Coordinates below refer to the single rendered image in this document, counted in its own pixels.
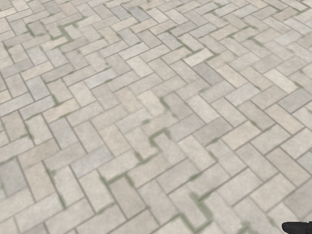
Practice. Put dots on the robot right hand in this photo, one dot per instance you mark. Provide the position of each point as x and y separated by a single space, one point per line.
297 227

